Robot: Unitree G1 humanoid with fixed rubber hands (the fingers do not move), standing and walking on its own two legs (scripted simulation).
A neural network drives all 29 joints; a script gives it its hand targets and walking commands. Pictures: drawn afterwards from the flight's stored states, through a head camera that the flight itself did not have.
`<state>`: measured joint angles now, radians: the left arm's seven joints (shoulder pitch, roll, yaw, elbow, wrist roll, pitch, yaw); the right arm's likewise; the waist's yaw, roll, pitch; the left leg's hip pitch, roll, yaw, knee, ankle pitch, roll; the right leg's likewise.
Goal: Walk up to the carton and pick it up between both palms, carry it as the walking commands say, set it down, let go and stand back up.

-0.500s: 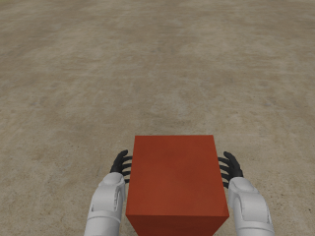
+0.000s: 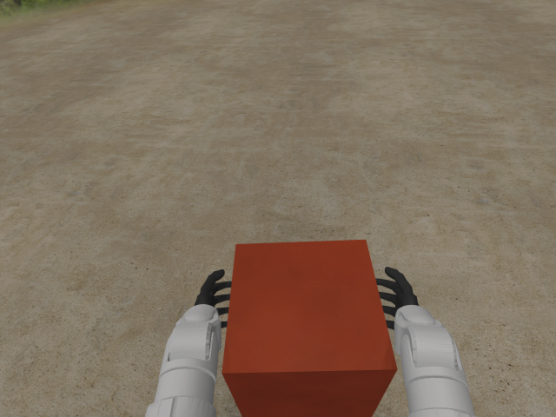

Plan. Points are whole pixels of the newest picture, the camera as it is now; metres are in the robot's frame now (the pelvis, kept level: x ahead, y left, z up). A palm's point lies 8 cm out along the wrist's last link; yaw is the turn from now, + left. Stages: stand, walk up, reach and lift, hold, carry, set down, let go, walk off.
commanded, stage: set down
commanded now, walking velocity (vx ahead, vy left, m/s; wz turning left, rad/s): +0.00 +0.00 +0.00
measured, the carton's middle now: (303, 336) +0.29 -0.02 -0.06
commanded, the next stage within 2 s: none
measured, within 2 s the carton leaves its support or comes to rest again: neither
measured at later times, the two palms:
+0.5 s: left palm (221, 326) +0.32 +0.12 -0.06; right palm (397, 336) +0.28 -0.17 -0.07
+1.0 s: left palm (230, 335) +0.35 +0.12 -0.15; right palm (385, 347) +0.31 -0.17 -0.16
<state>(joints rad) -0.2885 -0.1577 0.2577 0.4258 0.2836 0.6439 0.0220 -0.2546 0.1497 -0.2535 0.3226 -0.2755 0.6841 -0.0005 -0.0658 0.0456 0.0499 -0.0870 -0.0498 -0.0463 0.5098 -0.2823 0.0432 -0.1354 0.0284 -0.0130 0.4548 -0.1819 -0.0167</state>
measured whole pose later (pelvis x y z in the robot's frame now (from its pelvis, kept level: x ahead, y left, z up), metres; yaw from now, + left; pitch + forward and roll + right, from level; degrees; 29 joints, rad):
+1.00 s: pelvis -0.04 +0.00 -0.09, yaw +0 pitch +26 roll +0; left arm -0.59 -0.09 0.36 0.68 0.23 0.25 0.03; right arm -0.48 0.16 -0.41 0.50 -0.24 0.27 -0.04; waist -0.05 0.05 -0.11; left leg -1.13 -0.10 -0.03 1.11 -0.43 0.04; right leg -1.19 0.04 0.03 1.05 -0.32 0.00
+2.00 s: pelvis -0.06 +0.00 -0.24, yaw +0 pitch +39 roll -1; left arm -0.93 0.06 0.24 0.86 0.09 0.20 0.10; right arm -0.75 0.05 -0.41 0.62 -0.10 0.22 -0.11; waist -0.05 0.04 -0.12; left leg -1.81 -0.15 -0.03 1.71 -0.58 0.02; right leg -1.86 0.09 0.04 1.64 -0.47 0.03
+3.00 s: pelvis -0.10 +0.00 -0.37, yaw +1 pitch +28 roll -2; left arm -1.39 0.26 0.12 0.87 -0.05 0.25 0.15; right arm -1.24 -0.14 -0.34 0.66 0.08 0.26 -0.16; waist -0.08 0.01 0.53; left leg -2.02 -0.18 -0.01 2.16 -0.62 0.00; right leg -2.07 0.12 0.02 2.07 -0.49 0.06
